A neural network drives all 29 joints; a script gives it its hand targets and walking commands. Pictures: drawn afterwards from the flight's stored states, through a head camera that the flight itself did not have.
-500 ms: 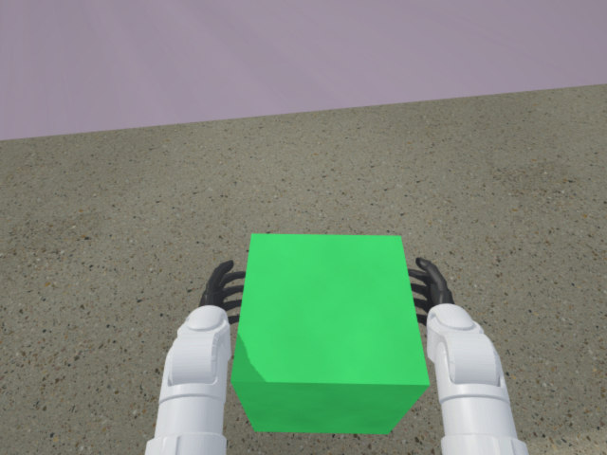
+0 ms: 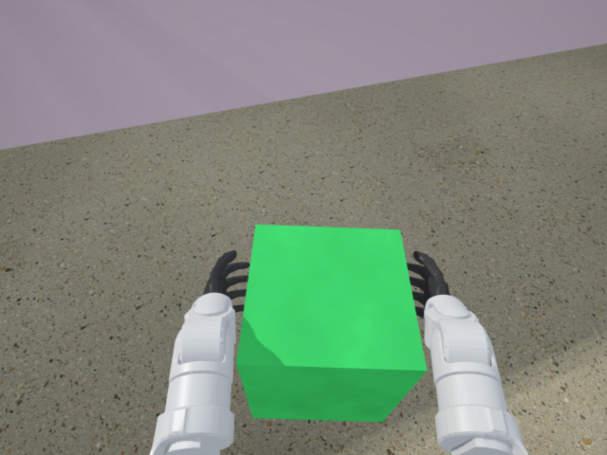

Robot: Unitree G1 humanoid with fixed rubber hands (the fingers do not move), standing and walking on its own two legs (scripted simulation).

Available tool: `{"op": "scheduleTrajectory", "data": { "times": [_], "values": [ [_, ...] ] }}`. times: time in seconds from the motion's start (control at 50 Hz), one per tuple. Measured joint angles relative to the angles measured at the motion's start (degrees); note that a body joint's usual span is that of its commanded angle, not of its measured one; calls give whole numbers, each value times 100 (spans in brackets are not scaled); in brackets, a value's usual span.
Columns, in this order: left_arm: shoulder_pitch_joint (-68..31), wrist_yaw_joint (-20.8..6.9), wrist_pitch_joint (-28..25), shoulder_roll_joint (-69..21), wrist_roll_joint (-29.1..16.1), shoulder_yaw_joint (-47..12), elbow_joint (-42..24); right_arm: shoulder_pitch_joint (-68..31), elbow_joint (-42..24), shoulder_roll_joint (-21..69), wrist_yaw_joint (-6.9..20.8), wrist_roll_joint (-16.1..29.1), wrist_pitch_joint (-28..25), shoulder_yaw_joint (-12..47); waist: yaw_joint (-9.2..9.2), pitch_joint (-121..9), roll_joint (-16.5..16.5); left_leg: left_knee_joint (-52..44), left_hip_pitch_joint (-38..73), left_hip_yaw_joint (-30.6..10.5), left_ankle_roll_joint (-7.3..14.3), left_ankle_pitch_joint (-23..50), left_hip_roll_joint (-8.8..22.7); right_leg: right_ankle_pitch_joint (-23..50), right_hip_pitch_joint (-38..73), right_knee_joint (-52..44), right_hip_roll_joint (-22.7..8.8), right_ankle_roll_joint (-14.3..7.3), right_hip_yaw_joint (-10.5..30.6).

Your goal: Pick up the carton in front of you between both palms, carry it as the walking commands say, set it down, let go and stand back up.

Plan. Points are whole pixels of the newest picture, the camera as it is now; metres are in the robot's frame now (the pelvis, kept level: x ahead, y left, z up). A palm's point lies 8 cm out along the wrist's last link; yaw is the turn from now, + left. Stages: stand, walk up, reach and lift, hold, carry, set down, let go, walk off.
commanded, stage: set down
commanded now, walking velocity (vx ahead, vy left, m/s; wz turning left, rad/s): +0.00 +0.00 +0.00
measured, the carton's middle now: (322, 328) +0.30 +0.00 -0.05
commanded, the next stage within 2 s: none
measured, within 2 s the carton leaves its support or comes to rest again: neither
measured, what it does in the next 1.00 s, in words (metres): lowers itself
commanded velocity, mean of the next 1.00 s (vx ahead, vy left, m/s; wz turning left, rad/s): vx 0.00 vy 0.00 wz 0.00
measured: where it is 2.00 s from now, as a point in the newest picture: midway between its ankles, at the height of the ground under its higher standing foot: outside the picture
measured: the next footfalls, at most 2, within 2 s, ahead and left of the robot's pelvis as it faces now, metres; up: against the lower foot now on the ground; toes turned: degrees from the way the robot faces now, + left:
none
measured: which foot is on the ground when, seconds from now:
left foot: down 0.00-1.00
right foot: down 0.00-1.00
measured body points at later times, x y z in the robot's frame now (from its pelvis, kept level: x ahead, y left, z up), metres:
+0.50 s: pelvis -0.05 +0.03 -0.09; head +0.18 +0.04 +0.30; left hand +0.35 +0.16 -0.19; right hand +0.37 -0.14 -0.17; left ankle +0.07 +0.14 -0.74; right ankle -0.01 -0.12 -0.74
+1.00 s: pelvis -0.05 +0.01 -0.22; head +0.20 +0.02 +0.15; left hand +0.39 +0.18 -0.32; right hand +0.41 -0.13 -0.32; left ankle +0.07 +0.14 -0.74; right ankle -0.01 -0.12 -0.74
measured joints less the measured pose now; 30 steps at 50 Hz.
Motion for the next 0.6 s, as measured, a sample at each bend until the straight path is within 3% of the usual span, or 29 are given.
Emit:
{"op": "scheduleTrajectory", "data": {
  "times": [0.12, 0.2, 0.26, 0.42, 0.52, 0.6],
  "values": [
    [-757, 32, -480, -271, 395, 915, 827, -1057, 1301, -19, 349, -710, -624, -905, 9, 55, -4, 600, -659, 16, 120, -191, -155, -206, -666, 586, -47, 12, 125],
    [-1087, 45, -1020, -394, 590, 1304, 1146, -1494, 1700, -78, 493, -1068, -1121, -1293, -69, 59, 36, 1104, -1530, 30, 184, -297, -227, -336, -1535, 1099, -42, 36, 185],
    [-1257, 106, -1497, -427, 615, 1386, 1283, -1686, 1806, -164, 515, -1097, -1530, -1377, -113, 81, 87, 1510, -2376, 31, 213, -348, -258, -400, -2377, 1511, -13, 95, 216],
    [-1462, 449, -2682, -282, 67, 1034, 1258, -1978, 1803, -514, 372, -327, -2570, -1008, -167, -21, 136, 2651, -4926, -43, 188, -459, -295, -569, -4910, 2697, 130, 305, 218],
    [-1544, 598, -2850, -112, -329, 762, 1014, -2097, 1618, -643, 210, 311, -2700, -680, -162, -528, 72, 3430, -6401, -123, 99, -627, -287, -766, -6384, 3510, 255, 357, 163],
    [-1716, 573, -2748, -25, -420, 783, 940, -2273, 1568, -639, 152, 501, -2597, -687, -138, -980, 24, 4017, -7262, -184, 13, -808, -296, -973, -7249, 4137, 336, 321, 109]
  ]
}}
